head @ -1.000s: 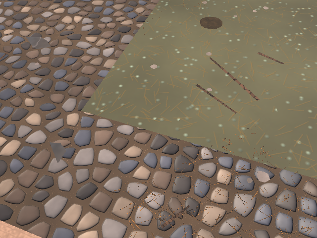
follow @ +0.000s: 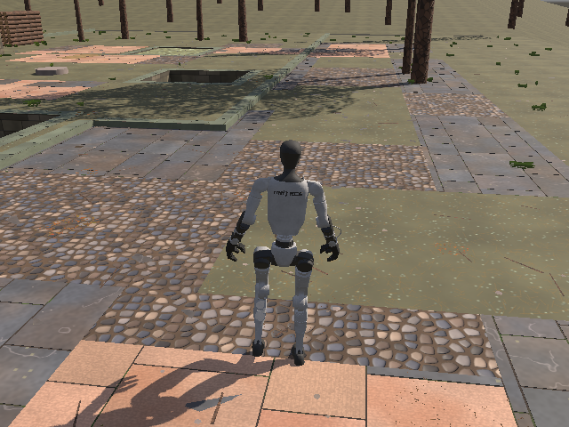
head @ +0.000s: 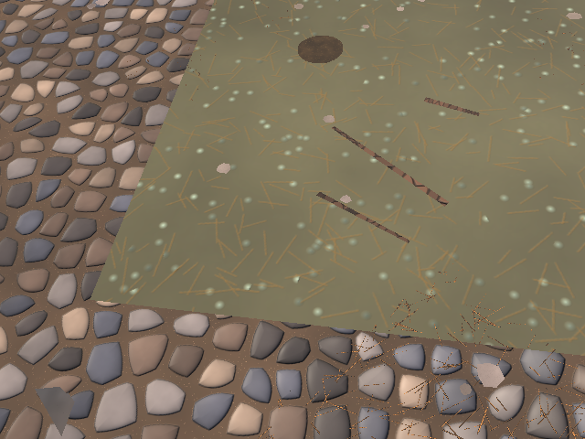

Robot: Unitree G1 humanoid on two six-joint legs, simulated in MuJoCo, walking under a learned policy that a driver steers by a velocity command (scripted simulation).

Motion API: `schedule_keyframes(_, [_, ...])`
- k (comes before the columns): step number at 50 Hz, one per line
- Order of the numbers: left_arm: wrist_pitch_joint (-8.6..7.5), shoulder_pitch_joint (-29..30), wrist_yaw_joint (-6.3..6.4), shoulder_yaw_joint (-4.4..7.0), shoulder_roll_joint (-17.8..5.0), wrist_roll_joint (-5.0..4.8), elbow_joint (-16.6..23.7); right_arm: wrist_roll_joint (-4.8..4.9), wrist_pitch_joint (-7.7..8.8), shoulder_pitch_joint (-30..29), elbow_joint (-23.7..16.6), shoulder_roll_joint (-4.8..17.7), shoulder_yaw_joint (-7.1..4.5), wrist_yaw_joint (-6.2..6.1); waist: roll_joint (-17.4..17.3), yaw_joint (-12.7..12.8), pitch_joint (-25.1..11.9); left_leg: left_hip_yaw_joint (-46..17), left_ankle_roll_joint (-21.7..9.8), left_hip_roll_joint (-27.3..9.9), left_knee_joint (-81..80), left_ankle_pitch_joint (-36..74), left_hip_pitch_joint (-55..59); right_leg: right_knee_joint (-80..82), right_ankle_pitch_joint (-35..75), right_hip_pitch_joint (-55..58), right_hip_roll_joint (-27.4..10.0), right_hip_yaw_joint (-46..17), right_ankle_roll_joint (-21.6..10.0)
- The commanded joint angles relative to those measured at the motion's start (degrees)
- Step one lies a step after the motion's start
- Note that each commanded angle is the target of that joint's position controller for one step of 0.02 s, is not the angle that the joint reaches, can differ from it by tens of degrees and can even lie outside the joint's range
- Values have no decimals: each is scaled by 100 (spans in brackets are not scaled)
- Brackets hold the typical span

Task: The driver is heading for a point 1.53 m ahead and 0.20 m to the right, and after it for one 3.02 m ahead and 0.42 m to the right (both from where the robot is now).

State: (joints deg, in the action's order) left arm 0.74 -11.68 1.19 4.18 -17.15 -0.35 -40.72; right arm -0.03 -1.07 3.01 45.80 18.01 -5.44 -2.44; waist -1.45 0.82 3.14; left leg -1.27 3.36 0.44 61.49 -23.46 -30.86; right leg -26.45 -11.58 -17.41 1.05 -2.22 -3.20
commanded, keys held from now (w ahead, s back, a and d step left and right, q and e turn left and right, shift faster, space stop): e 0.38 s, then no key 0.26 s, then w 0.36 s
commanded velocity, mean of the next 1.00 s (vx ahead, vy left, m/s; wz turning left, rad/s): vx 0.09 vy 0.00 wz -0.35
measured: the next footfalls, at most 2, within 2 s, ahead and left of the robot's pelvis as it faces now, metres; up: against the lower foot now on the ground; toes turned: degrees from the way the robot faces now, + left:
left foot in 0.28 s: +0.09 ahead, +0.14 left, +0.00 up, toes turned -16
right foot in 0.66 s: +0.00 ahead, -0.11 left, +0.00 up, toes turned -17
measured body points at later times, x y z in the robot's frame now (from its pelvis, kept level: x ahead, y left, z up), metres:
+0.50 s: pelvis +0.01 +0.04 +0.00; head +0.06 +0.05 +0.45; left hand +0.24 +0.29 -0.11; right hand +0.05 -0.26 -0.10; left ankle +0.05 +0.15 -0.74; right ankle -0.05 -0.09 -0.67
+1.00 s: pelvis +0.07 +0.01 +0.00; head +0.08 +0.01 +0.45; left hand +0.21 +0.26 -0.12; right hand +0.12 -0.31 -0.10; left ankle +0.18 +0.11 -0.72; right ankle -0.04 -0.10 -0.74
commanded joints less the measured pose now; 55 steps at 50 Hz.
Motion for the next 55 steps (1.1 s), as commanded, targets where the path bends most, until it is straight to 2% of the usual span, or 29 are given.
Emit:
schedule_keyframes(1, [-46, 57, 105, 264, -990, -30, 427, 32, 94, -104, -330, 322, -64, -12, 767, -42, -1044, -292, 101, -21, -613, 307, -418, 530, 2778, 1495, -1346, -1510, -986])
schedule_keyframes(6, [55, 191, 111, 311, -1117, -16, 516, 48, 113, -155, -306, 351, -42, 61, 988, 35, -874, -342, 177, 105, -1684, 398, 322, 567, 1722, 909, -1202, -1865, -990])
schedule_keyframes(10, [108, 354, 60, 301, -1091, -35, 577, 78, 209, -24, -289, 450, -64, 148, 1124, 32, -839, -375, 75, 202, -2438, 303, 788, 402, 1720, 826, -1109, -2352, -933])
schedule_keyframes(13, [173, 597, 95, 259, -1004, -119, 662, 69, 301, 488, -142, 522, -112, 222, 1044, -278, -887, -270, -136, 130, -4049, 1451, 1785, 0, 1412, 581, -752, -2423, -552])
schedule_keyframes(14, [177, 446, 106, 198, -796, -83, 685, -7, 294, 660, -118, 831, -189, 201, 543, -214, -1002, -833, -406, -625, -4268, 1883, 2483, -558, 380, 17, -421, -2115, -253])
schedule_keyframes(15, [140, 67, 82, 133, -505, -47, 728, -98, 223, 458, -188, 1303, -265, 142, -1064, 192, -893, -2150, -1133, -1798, -4325, 3172, 2942, -1718, -1830, -1133, 571, -990, 125])
schedule_keyframes(16, [82, 97, 74, 266, -962, -4, 747, -246, 233, 479, -248, 1099, -215, 159, -1299, 9, -836, -2855, -1925, -2483, -4442, 3490, 2547, -3047, -2694, -1556, 488, -717, 398])
schedule_keyframes(17, [82, 9, 60, 387, -1281, -37, 635, -210, 253, 216, -364, 809, -120, 138, -806, 91, -710, -2391, -1926, -2286, -4406, 3281, 2387, -3759, -2315, -1561, 240, -793, 500])
schedule_keyframes(19, [190, -101, 76, 404, -1129, -49, 445, -51, 229, -142, -440, 530, -39, 86, -590, 156, -486, -1401, -1464, -1604, -4331, 2662, 2343, -4217, -1615, -1709, 129, -639, 681])
schedule_keyframes(20, [223, -50, 70, 355, -960, -47, 460, -13, 218, -76, -414, 510, -10, 60, -605, 66, -423, -1219, -1480, -1510, -4325, 2825, 2345, -4333, -1433, -1754, 131, -613, 761])
schedule_keyframes(23, [197, 276, 57, 219, -636, -93, 644, -47, 148, 338, -283, 599, -7, 10, -730, -174, -485, -851, -1623, -1389, -4343, 3159, 2699, -3631, -1278, -1694, 120, -339, 874])
schedule_keyframes(26, [174, 418, 40, 101, -472, -20, 721, -19, 113, 361, -255, 765, -38, 38, -828, -271, -666, -695, -1657, -1476, -4256, 3316, 2836, -2491, -1376, -1103, -88, -146, 884])
schedule_keyframes(28, [172, 417, 17, 55, -456, -16, 714, 10, 91, 327, -227, 886, -60, 96, -937, -301, -681, -614, -1658, -1508, -4233, 3486, 2602, -1784, -1360, -499, -127, 99, 838])
schedule_keyframes(30, [183, 264, -3, 72, -529, -31, 624, 68, 75, 382, -151, 924, -47, 141, -920, -261, -662, -633, -1620, -1518, -4101, 3472, 2535, -993, -1006, -56, -69, 255, 752])
schedule_keyframes(32, [180, -112, -35, 81, -499, -7, 415, 157, 72, 358, -68, 807, 22, 161, -767, -23, -606, -503, -1339, -1361, -3810, 3190, 2208, 533, 160, 813, 31, 400, 488])
schedule_keyframes(33, [189, -190, -22, 80, -582, 16, 401, 116, 125, 622, 47, 563, 117, 197, -465, -18, -775, -362, -942, -1200, -3710, 2269, 1751, 884, 647, 1599, -198, 43, 313])
schedule_keyframes(34, [205, -403, 41, 108, -873, 46, 408, -140, 194, 705, 1, 139, 272, 277, 671, -128, -1132, 156, -426, -716, -2774, 725, 1022, 807, 1612, 2452, -1253, -1226, 8])
schedule_keyframes(35, [181, -415, 1, 167, -1142, 81, 320, -78, 234, 526, -140, 138, 268, 255, 1602, -73, -962, 464, -218, -188, -2503, -655, 494, 955, -3, 1834, -1851, -1965, -841])
schedule_keyframes(36, [83, -556, -49, 213, -1156, 56, 339, 8, 248, 27, -238, 652, 156, 229, 1327, 369, -542, 357, -116, -188, -1500, -940, 35, 1492, -1718, 1646, -1878, -2427, -1184])
schedule_keyframes(37, [-27, -644, -42, 181, -1078, 110, 227, 120, 267, -130, -290, 832, 48, 242, 1321, 386, -174, 159, -192, -297, -808, -879, -525, 1753, -2496, 1552, -1907, -2595, -1170])
schedule_keyframes(38, [-124, -524, -15, 164, -1033, 96, 201, 168, 281, 38, -186, 814, 0, 240, 1304, 246, 33, 55, -278, -413, -519, -680, -747, 1813, -2626, 1499, -1775, -2456, -1031])
schedule_keyframes(39, [-200, -441, 11, 130, -895, 30, 185, 156, 306, 146, -138, 792, -16, 256, 1311, 178, 169, -31, -320, -507, -511, -329, -931, 1891, -2442, 1537, -1691, -2297, -939])
schedule_keyframes(41, [-286, -457, 49, 73, -702, 18, 170, 128, 436, 149, -67, 578, 13, 322, 1033, 131, 156, 8, -374, -547, -728, 330, -920, 1967, -1769, 1594, -1498, -1891, -815])
schedule_keyframes(45, [-377, -460, 9, 141, -822, -19, 158, 81, 575, -46, -55, 276, 146, 427, 912, 177, -60, 219, -292, -422, -2039, 1073, -121, 1934, -863, 1292, -1281, -1178, -779])
schedule_keyframes(49, [-399, -634, -80, 212, -1001, -88, 27, 138, 572, -155, -126, 424, 193, 478, 937, 207, 50, 271, -332, -331, -2684, 1174, 552, 1834, -1053, 811, -1453, -1164, -850])
schedule_keyframes(51, [-387, -579, -102, 205, -987, -116, -15, 158, 595, 120, -54, 513, 183, 492, 838, -12, 59, 285, -461, -313, -2963, 1386, 1073, 1657, -1101, 585, -1502, -1133, -753])
schedule_keyframes(53, [-357, -589, -110, 133, -793, -75, -55, 170, 598, 882, 230, 625, 113, 452, 691, -376, -96, 406, -576, -156, -3119, 1227, 2082, 1017, -961, 173, -1290, -907, -557])
schedule_keyframes(54, [-361, -614, -112, 36, -531, -17, -52, 191, 617, 1532, 399, 846, 16, 401, 352, -665, -378, 34, -743, -381, -3364, 985, 2944, -65, -551, -220, -929, -536, -338])
schedule_keyframes(55, [-429, -692, -109, -108, -85, 60, 216, 105, 626, 2071, 447, 1542, -129, 356, -1208, -700, -810, -2106, -1386, -1745, -4127, 76, 4016, -2363, -1208, -1477, -146, 216, 140])
Velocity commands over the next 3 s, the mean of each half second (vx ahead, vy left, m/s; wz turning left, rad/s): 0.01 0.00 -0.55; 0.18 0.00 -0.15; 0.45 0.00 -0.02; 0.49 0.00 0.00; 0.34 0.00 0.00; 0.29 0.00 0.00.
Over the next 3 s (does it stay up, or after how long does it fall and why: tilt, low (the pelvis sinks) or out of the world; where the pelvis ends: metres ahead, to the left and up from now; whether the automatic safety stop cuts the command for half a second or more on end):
stays up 0.93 -0.24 0.00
